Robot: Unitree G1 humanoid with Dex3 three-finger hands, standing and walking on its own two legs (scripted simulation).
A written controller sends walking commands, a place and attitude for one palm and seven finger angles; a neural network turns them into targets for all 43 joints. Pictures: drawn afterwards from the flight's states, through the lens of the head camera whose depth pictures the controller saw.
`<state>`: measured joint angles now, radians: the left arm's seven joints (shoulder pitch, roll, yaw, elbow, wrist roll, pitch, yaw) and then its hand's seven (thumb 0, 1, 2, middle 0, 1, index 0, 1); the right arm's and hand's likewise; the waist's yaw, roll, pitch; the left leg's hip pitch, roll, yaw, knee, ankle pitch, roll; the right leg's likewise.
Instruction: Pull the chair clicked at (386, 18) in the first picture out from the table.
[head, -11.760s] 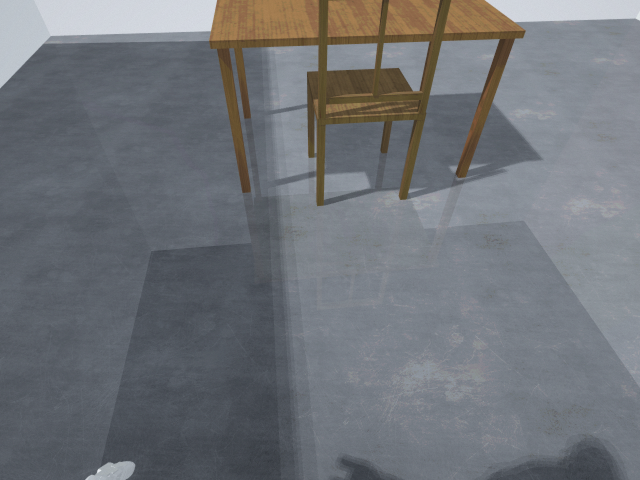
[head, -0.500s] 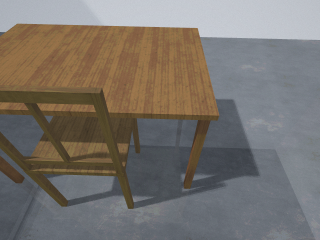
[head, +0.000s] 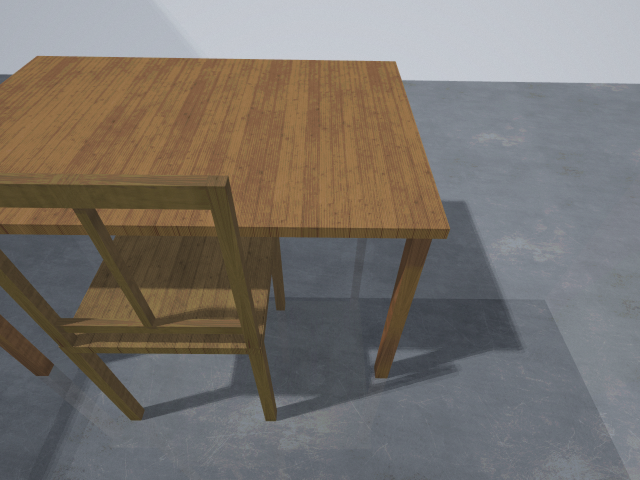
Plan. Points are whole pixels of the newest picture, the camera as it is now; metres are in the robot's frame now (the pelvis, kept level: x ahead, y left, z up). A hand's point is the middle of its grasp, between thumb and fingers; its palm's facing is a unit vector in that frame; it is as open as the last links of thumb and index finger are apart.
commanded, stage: look again from close up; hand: left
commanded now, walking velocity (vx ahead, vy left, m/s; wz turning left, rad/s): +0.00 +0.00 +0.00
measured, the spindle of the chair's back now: (121, 273) +0.44 +0.38 -0.06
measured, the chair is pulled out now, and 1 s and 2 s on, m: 0.00 0.00 0.00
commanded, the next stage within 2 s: none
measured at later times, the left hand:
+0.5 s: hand out of the picture -0.02 +0.19 -0.17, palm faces +0.00 -0.99 -0.17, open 7.3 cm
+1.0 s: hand out of the picture +0.00 +0.17 -0.17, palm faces +0.00 -0.99 -0.16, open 7.3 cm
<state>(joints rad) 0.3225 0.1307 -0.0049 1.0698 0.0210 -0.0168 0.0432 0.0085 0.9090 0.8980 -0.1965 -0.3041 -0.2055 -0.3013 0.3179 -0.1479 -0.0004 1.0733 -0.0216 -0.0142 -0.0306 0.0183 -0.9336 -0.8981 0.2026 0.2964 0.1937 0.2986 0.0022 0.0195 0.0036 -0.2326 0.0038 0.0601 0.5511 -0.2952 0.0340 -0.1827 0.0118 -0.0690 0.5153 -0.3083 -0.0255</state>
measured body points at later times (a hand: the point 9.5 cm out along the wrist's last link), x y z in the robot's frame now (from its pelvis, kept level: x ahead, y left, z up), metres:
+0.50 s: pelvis +0.00 +0.02 +0.01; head +0.01 +0.02 +0.45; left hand -0.02 +0.24 -0.16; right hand -0.01 -0.20 -0.15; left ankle +0.00 +0.09 -0.73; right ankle -0.02 -0.10 -0.73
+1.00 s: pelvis +0.00 +0.01 +0.01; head +0.01 +0.02 +0.46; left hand +0.00 +0.22 -0.16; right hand +0.00 -0.21 -0.15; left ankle +0.00 +0.09 -0.73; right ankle -0.02 -0.10 -0.73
